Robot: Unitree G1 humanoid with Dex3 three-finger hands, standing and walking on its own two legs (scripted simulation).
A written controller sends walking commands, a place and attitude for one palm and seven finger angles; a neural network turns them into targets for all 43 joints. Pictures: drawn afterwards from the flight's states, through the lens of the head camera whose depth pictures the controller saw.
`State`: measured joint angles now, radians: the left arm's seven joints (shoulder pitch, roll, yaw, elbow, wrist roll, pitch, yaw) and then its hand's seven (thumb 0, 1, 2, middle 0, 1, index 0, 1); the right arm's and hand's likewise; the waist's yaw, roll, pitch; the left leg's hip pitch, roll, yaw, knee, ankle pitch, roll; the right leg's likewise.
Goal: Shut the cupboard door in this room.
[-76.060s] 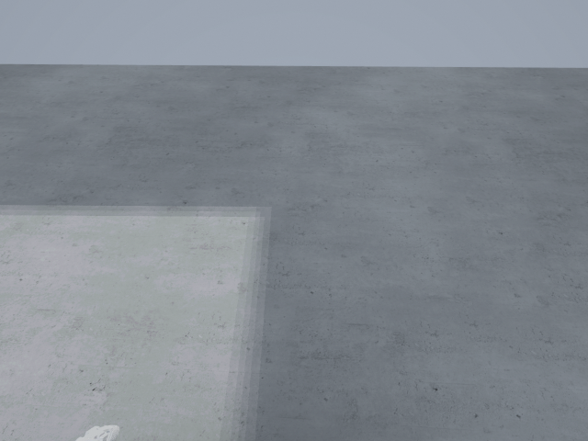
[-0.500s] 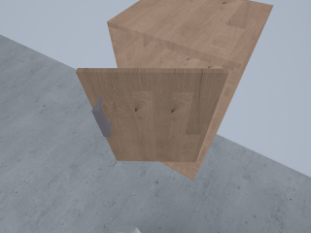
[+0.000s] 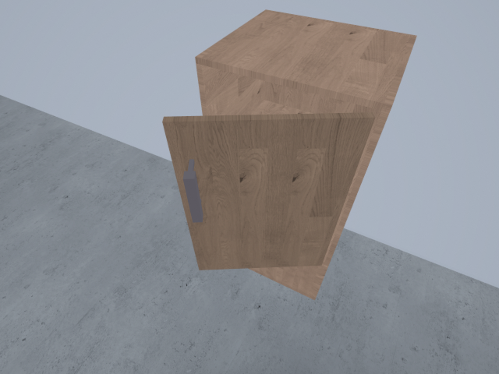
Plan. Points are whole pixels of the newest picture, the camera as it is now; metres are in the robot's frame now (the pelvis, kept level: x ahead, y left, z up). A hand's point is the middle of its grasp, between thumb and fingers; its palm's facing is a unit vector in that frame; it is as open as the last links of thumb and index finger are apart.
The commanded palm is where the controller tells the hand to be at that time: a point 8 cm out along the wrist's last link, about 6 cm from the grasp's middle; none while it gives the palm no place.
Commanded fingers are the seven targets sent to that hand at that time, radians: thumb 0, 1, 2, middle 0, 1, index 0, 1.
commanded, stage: come to a stop and stand still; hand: left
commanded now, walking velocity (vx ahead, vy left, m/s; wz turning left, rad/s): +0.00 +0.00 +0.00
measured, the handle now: (194, 191) +0.50 +0.15 -0.03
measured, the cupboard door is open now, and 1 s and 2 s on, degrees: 30 30 30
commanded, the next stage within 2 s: look again from close up in 1.58 s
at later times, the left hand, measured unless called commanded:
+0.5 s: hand out of the picture +0.00 +0.15 -0.17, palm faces +0.02 -0.99 -0.17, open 7.4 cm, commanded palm none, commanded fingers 0.00 0.90 0.90 -0.20 -0.30 -0.20 -0.30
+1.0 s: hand out of the picture +0.05 +0.14 -0.17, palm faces +0.02 -0.98 -0.21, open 7.3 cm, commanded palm none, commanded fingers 0.00 0.90 0.90 -0.20 -0.30 -0.20 -0.30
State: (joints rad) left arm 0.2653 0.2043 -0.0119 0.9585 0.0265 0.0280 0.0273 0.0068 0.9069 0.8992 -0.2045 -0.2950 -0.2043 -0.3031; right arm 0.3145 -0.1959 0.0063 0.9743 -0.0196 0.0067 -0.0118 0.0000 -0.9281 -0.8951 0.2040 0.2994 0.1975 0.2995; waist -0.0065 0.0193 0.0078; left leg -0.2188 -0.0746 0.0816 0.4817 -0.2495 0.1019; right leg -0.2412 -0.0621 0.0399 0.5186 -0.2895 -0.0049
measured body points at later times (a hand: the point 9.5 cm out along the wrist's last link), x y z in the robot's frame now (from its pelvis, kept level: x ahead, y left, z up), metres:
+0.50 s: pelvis +0.02 -0.01 +0.00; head +0.03 +0.00 +0.45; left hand +0.00 +0.20 -0.16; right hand +0.05 -0.24 -0.15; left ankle +0.01 +0.05 -0.74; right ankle +0.02 -0.17 -0.74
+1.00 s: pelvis +0.04 -0.04 +0.00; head +0.05 -0.04 +0.45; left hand +0.05 +0.19 -0.15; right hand +0.05 -0.26 -0.16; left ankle +0.01 +0.05 -0.74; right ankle +0.02 -0.17 -0.74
